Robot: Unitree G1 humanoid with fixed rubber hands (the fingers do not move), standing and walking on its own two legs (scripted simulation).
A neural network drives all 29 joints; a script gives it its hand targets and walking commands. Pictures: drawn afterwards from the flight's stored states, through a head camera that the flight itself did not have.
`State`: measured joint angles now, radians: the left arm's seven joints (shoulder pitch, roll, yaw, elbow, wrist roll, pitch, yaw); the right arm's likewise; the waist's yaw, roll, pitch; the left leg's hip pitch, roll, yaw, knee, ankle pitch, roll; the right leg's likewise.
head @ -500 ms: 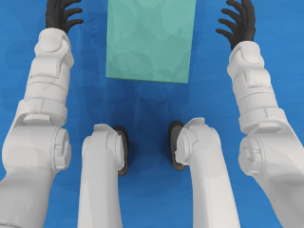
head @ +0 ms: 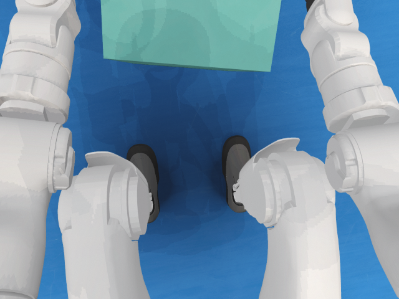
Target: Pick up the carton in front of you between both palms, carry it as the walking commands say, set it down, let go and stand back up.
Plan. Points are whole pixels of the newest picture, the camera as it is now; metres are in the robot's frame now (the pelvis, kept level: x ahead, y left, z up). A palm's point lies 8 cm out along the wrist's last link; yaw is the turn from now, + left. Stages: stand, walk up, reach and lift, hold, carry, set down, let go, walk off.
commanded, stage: reach and lift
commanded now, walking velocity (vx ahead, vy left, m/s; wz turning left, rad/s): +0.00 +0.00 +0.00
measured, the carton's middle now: (188, 1) +0.53 +0.00 -0.24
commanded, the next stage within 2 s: none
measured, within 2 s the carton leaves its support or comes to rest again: leaves its support in 0.66 s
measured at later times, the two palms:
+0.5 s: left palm out of the picture +0.55 +0.15 -0.17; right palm out of the picture +0.53 -0.15 -0.16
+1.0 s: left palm out of the picture +0.51 +0.17 -0.03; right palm out of the picture +0.51 -0.13 -0.03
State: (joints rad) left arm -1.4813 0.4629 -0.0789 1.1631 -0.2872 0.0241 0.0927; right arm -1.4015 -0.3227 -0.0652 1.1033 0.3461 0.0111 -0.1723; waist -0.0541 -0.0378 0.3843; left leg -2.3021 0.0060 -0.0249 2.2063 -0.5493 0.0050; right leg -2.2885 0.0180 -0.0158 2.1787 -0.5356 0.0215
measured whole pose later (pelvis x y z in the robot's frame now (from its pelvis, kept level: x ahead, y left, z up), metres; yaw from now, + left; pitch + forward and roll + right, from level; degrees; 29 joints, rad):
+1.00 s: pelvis +0.00 -0.01 +0.05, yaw +3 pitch +41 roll -2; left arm -1.18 0.14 0.30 0.88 0.08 0.30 0.08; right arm -1.08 -0.02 -0.46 0.75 -0.06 0.28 -0.13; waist -0.03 -0.02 -0.05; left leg -2.23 -0.05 -0.04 2.04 -0.52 -0.02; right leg -2.20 0.05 0.02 2.04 -0.56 0.04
